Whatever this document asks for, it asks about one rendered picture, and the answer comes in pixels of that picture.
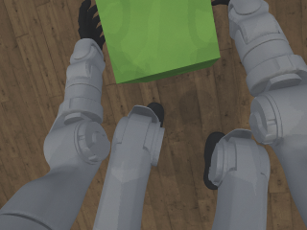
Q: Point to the left robot upper arm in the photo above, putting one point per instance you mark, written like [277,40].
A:
[52,202]

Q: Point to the right robot thigh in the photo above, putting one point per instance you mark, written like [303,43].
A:
[242,198]

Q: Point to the robot left hand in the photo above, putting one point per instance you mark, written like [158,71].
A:
[88,24]

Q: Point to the carton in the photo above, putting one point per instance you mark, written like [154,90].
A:
[150,40]

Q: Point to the robot left forearm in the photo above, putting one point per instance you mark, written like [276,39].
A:
[83,88]

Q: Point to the right robot foot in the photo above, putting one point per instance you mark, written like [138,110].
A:
[210,145]

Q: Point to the right robot upper arm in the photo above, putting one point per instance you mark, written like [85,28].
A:
[278,118]

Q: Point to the robot right forearm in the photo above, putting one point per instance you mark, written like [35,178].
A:
[263,49]

